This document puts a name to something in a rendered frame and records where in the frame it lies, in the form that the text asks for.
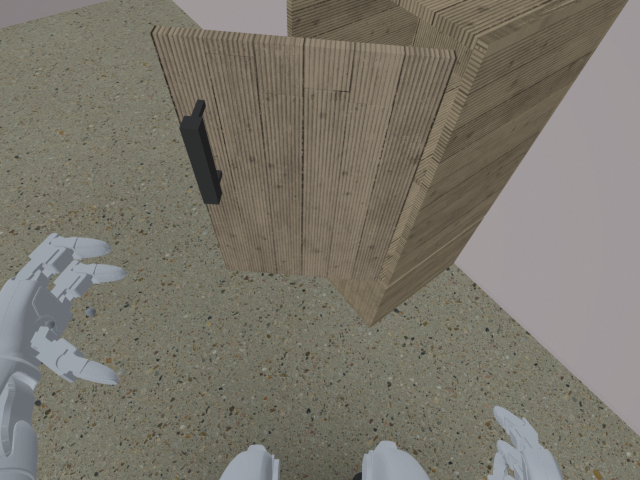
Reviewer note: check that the right robot thigh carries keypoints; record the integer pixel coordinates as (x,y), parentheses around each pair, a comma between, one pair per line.
(391,464)

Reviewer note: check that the handle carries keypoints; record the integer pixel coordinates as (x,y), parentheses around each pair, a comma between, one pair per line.
(196,141)

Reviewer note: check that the robot right hand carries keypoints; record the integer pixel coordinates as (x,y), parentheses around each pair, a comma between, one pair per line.
(534,463)

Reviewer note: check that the cupboard door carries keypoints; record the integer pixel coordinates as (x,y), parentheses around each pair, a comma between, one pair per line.
(319,142)

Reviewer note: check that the left robot forearm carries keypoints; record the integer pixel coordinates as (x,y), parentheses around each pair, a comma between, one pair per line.
(18,440)

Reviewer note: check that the robot thigh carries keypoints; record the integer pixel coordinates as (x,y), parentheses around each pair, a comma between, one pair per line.
(253,465)
(391,464)

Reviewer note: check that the left robot thigh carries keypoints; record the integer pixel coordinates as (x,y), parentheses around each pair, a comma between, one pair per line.
(253,465)

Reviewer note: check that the robot left hand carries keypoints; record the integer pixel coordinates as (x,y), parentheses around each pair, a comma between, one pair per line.
(26,305)

